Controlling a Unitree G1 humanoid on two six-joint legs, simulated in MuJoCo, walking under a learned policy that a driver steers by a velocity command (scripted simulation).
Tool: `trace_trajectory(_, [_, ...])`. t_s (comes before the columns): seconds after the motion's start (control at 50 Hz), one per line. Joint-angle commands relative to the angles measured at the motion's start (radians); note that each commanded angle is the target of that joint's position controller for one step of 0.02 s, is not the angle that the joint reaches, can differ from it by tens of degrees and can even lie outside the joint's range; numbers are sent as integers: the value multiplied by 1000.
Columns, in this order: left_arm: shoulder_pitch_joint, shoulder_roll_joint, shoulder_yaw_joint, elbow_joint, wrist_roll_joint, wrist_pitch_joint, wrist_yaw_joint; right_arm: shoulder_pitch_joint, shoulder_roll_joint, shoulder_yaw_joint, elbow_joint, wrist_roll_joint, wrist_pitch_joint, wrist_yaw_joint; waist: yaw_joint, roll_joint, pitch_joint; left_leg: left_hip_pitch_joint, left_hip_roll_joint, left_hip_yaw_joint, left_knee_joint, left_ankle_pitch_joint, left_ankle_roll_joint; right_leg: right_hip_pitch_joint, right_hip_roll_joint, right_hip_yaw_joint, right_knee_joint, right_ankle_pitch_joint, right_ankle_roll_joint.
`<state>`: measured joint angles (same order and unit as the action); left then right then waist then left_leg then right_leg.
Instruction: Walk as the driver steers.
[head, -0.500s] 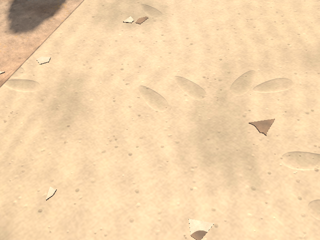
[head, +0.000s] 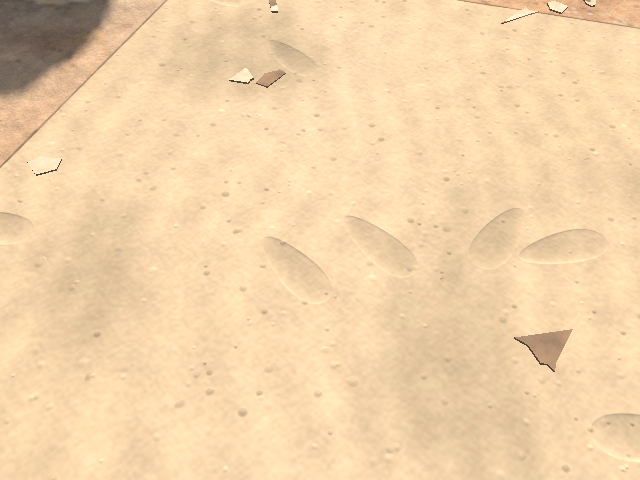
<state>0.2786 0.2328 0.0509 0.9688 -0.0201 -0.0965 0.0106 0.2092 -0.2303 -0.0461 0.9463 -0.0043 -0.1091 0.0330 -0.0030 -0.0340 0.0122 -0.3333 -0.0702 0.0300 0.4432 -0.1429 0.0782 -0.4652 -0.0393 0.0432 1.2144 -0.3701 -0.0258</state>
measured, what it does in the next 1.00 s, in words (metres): walks ahead: right foot, then left foot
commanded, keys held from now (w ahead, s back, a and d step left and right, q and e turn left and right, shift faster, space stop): w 1.00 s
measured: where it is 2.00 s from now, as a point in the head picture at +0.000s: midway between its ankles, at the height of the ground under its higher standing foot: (346, 386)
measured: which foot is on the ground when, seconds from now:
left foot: down 0.00-0.38, up 0.40-0.90, down 0.92-1.00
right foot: up 0.00-0.34, down 0.36-0.94, up 0.96-1.00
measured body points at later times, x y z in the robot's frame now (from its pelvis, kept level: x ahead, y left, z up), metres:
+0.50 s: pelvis +0.24 -0.08 +0.01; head +0.26 -0.10 +0.45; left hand +0.35 +0.18 -0.11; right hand +0.28 -0.36 -0.14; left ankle +0.18 +0.07 -0.65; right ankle +0.27 -0.17 -0.74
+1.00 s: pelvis +0.51 -0.03 -0.01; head +0.54 -0.02 +0.44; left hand +0.48 +0.23 -0.16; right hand +0.68 -0.28 -0.12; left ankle +0.59 +0.06 -0.74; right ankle +0.34 -0.17 -0.65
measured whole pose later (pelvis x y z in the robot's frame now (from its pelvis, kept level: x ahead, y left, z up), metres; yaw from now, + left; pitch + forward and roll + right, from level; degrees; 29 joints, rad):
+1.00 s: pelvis +0.51 -0.03 -0.01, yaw +0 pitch +2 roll -1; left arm 0.37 0.24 0.05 1.03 -0.02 -0.08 0.00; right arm 0.06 -0.24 -0.06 0.88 0.01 -0.10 0.03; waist 0.03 -0.01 0.03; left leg -0.44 -0.01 0.06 0.55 -0.15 0.06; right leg -0.24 -0.01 0.04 1.06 -0.46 -0.03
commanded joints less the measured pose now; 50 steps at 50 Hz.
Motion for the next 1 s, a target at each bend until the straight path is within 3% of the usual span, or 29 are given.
trace_trajectory(0.02, [56, 53, 19, -48, 10, 13, 8, 19, -120, -20, -41, -4, -9, -6, 20, 89, -47, 107, 322, -359, -269, 84, 201, -134, -102, 36, -115, 49, 10])
trace_trajectory(0.08, [-58, 54, 19, -83, 19, 14, 10, 71, -161, -34, -23, -1, -5, -28, -4, 90, -26, 96, 295, -265, -309, 110, 184, -150, -100, 12, -316, 201, 12])
trace_trajectory(0.16, [-192, 45, 11, -114, 12, 11, -1, 124, -166, -37, 3, 18, 3, -38, -38, 92, -4, 126, 260, -180, -322, 86, 142, -109, -61, -16, -545, 381, 11])
trace_trajectory(0.26, [-315, 69, 6, -158, -1, 4, -20, 188, -174, -41, 45, 27, 17, -36, -70, 105, 34, 225, 298, -180, -274, 38, 123, -96, -39, -31, -662, 346, 3])
trace_trajectory(0.3, [-302, 90, 11, -164, -1, -4, -27, 183, -186, -46, 52, 31, 25, -36, -47, 116, 33, 254, 318, -190, -226, 47, 108, -46, -29, -41, -701, 284, -21])
trace_trajectory(0.34, [-158, 131, 35, -120, 3, -7, -25, 160, -176, -42, 47, 30, 34, -38, 32, 111, -30, 225, 275, -153, -76, 215, 72, 168, 10, -77, -749, 255, -52])
trace_trajectory(0.36, [16, 196, 61, -74, 10, -10, -18, 147, -138, -27, 32, 21, 33, -38, 98, 42, -139, 121, 209, -84, 168, 250, 35, 409, -68, 17, -748, 265, -99])
trace_trajectory(0.38, [149, 306, 89, -51, 14, -1, -16, 205, -45, 1, 9, 8, 14, -36, 107, -190, -260, -258, 62, 33, 558, -30, -46, 771, -296, 377, -799, 207, -230])
trace_trajectory(0.4, [195, 258, 74, -40, 10, -1, -25, 204, -64, 0, 11, 11, -7, -33, 119, -245, -313, -421, 34, -79, 743, -425, -46, 823, -368, 641, -916, 98, -281])
trace_trajectory(0.42, [117, 195, 51, -56, 11, -6, -28, 143, -151, -23, -3, 34, -18, -28, 98, -152, -205, -495, 98, -126, 830, -369, -24, 720, -338, 550, -926, 48, -242])
trace_trajectory(0.44, [30, 159, 38, -81, 13, -6, -32, 94, -157, -26, -13, 42, -17, -29, 69, -100, -129, -485, 148, -101, 813, -275, -12, 593, -297, 423, -946, 80, -209])
trace_trajectory(0.46, [-38, 130, 28, -96, 20, -6, -37, 66, -145, -29, -15, 32, -10, -34, 45, -49, -70, -449, 179, -90, 756, -196, -15, 474, -255, 335, -985, 132, -195])
trace_trajectory(0.48, [-72, 109, 21, -100, 25, -9, -41, 68, -130, -34, -14, 24, 3, -40, 15, -59, -42, -389, 206, -96, 695, -144, -18, 389, -224, 270, -1017, 192, -180])
trace_trajectory(0.52, [-56, 104, 19, -84, 28, -13, -42, 85, -93, -33, -9, 20, 23, -41, -9, -70, -32, -322, 210, -84, 642, -85, -29, 318, -191, 193, -1058, 284, -182])
trace_trajectory(0.58, [7, 140, 28, -55, 28, -15, -25, 8, -93, -39, -39, 12, 30, -43, -3, -32, -8, -394, 210, -83, 514, 36, -50, 343, -191, 138, -1080, 408, -194])
trace_trajectory(0.62, [38, 140, 26, -41, 25, -10, -15, -55, -81, -37, -61, 9, 29, -39, 9, -28, 1, -411, 205, -80, 413, 127, -59, 360, -182, 100, -1087, 442, -184])
trace_trajectory(0.7, [102, 146, 25, -13, 14, -5, -5, -191, -60, -25, -102, 16, 25, -26, 47, -32, 38, -367, 174, -48, 221, 255, -59, 372, -159, 40, -1105, 407, -163])
trace_trajectory(0.8, [182, 155, 32, 34, 7, 14, 2, -320, -63, -12, -155, 27, 14, 0, 81, -30, 87, -391, 153, -37, 103, 194, -38, 516, -211, 36, -1058, 434, -161])
trace_trajectory(0.86, [165, 174, 41, 40, 4, 27, 7, -290, -92, -20, -162, 29, 5, 13, 42, -53, 59, -287, 123, -13, 63, 89, -4, 567, -233, 31, -975, 601, -139])
trace_trajectory(0.88, [145, 183, 44, 35, 3, 31, 7, -224, -116, -32, -146, 27, 3, 12, 1, -69, 14, -168, 89, 17, 56, 66, 13, 561, -222, 16, -901, 774, -128])
trace_trajectory(0.9, [126, 170, 39, 29, 4, 36, 7, -76, -154, -54, -100, 24, 3, 8, -71, -62, -70, 35, 57, 41, 40, 81, 39, 522, -177, -21, -740, 902, -104])
trace_trajectory(0.92, [116, 143, 26, 9, 14, 36, 5, 116, -217, -78, -51, 14, 4, -1, -142, -14, -205, 352, 160, -71, 83, 115, 92, 338, -125, -57, -482, 767, -71])
trace_trajectory(0.94, [226, 28, -10, -5, 23, 15, -6, 247, -317, -102, -23, 3, 12, -7, -116, 228, -368, 756, 425, -529, 23, -17, 256, -79, 50, -91, -66, 269, 7])
trace_trajectory(0.96, [208, 53, -6, 11, 8, -14, -14, 245, -245, -75, -21, 11, 16, -6, -120, 261, -427, 777, 475, -766, -123, -95, 280, -212, 83, 59, 93, -195, -1])
trace_trajectory(0.98, [110, 136, 17, -19, -19, -30, -18, 150, -192, -58, -35, 18, 14, -7, -106, 209, -263, 642, 437, -619, -137, -123, 220, -303, 17, 70, 151, -153, -21])
trace_trajectory(1.0, [41, 146, 20, -36, -25, -34, -13, 60, -155, -46, -59, 16, 13, -8, -77, 139, -162, 477, 396, -476, -162, -77, 182, -291, -40, 38, 113, -56, -30])
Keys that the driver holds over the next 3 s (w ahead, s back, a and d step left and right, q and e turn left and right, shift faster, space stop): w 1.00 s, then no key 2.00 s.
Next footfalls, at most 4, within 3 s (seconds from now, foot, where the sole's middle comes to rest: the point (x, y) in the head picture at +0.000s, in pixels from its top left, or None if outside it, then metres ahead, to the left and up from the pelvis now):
0.36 right None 0.32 -0.17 -0.77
0.92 left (296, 399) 0.66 0.07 -0.77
1.36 right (392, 343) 0.80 -0.16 -0.77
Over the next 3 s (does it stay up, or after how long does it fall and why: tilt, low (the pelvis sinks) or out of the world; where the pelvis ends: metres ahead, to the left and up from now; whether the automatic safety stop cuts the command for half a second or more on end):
stays up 0.70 -0.04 0.00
